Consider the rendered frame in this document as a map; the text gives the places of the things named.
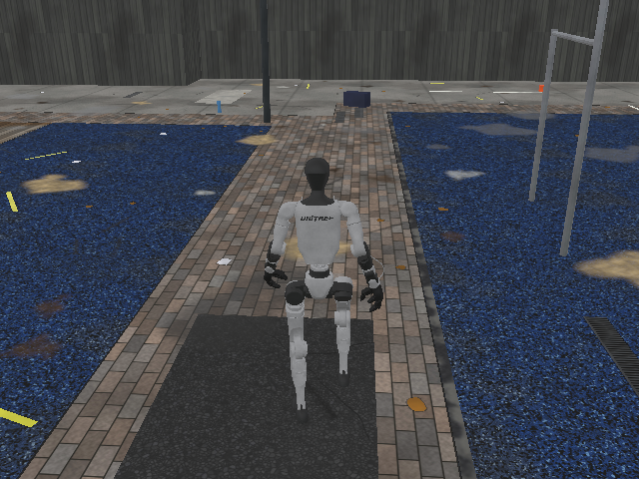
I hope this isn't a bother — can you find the right robot forearm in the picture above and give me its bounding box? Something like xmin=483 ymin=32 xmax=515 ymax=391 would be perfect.
xmin=357 ymin=241 xmax=380 ymax=288

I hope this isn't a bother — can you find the robot right upper arm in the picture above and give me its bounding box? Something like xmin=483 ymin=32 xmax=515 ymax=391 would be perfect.
xmin=338 ymin=201 xmax=366 ymax=257

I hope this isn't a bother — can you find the robot left hand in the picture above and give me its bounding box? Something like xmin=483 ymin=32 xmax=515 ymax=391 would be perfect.
xmin=264 ymin=269 xmax=288 ymax=288

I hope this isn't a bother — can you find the robot right hand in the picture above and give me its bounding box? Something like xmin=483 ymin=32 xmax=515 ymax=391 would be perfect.
xmin=360 ymin=285 xmax=383 ymax=312

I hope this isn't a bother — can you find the robot left upper arm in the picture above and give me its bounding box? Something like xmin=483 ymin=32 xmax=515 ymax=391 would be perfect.
xmin=271 ymin=202 xmax=298 ymax=255

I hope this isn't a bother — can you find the robot left shin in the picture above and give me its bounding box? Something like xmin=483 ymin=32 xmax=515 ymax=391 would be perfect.
xmin=290 ymin=342 xmax=307 ymax=410

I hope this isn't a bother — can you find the robot left foot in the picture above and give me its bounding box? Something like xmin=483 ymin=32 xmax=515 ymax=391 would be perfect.
xmin=292 ymin=397 xmax=309 ymax=424

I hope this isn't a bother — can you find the left robot forearm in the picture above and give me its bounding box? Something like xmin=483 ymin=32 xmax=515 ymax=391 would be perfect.
xmin=265 ymin=240 xmax=281 ymax=273

